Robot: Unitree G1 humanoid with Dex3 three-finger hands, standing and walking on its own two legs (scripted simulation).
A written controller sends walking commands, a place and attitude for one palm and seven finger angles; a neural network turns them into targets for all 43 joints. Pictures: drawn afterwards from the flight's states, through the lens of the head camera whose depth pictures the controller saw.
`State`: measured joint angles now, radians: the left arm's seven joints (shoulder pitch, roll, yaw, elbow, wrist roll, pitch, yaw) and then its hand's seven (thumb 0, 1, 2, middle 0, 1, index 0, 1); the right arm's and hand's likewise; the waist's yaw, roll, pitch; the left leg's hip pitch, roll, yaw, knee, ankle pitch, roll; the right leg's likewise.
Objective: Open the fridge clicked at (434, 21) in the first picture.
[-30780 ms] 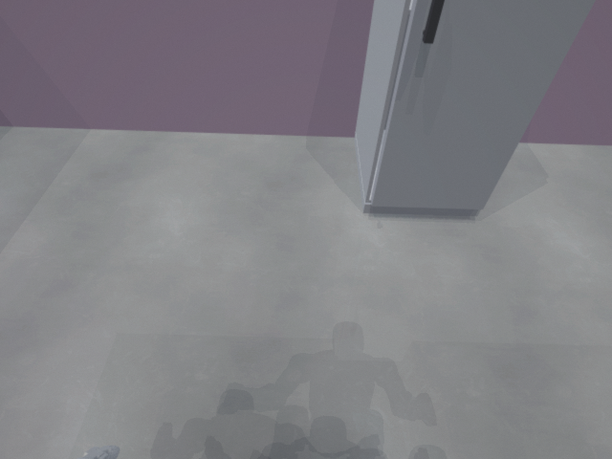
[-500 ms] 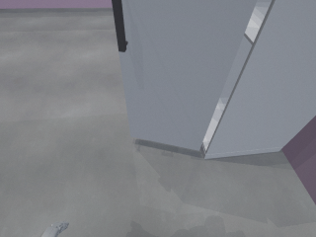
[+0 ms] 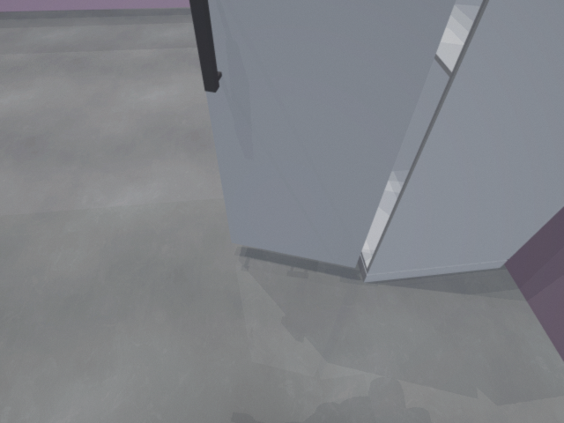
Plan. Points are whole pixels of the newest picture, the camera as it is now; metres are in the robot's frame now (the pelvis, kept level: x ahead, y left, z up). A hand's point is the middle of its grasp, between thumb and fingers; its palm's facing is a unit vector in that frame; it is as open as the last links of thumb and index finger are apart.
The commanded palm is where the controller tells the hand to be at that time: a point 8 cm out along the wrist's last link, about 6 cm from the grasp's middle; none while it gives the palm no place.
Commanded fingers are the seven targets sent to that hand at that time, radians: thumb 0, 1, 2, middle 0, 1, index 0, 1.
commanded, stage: look to check the result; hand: left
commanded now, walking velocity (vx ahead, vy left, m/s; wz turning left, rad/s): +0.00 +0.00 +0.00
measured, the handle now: (207, 28) +0.80 +0.19 +0.16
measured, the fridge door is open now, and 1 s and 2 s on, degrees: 70 70 70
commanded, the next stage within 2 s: stand and wait in 0.04 s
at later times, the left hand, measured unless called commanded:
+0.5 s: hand out of the picture +0.09 +0.24 -0.16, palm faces -0.08 -0.93 -0.35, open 7.4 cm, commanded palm none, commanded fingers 0.00 0.90 0.90 -0.20 -0.30 -0.20 -0.30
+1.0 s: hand out of the picture +0.07 +0.24 -0.16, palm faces -0.07 -0.94 -0.34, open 7.4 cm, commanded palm none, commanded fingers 0.00 0.90 0.90 -0.20 -0.30 -0.20 -0.30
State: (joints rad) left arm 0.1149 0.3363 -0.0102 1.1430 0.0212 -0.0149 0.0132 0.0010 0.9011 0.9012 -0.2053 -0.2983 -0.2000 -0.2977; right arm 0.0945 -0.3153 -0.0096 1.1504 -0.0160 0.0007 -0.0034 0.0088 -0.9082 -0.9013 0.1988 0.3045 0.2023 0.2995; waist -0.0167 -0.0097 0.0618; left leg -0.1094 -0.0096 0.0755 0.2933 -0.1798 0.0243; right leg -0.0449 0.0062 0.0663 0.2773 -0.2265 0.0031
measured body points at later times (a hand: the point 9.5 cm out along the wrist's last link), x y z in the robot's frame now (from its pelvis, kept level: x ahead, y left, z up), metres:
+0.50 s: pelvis +0.00 -0.01 +0.00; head +0.02 -0.01 +0.45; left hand +0.09 +0.29 -0.14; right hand +0.06 -0.31 -0.13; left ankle -0.01 +0.10 -0.75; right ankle -0.05 -0.13 -0.75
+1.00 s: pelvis +0.00 -0.01 +0.00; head +0.02 +0.00 +0.45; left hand +0.08 +0.28 -0.14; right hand +0.05 -0.31 -0.14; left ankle -0.01 +0.10 -0.75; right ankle -0.05 -0.13 -0.75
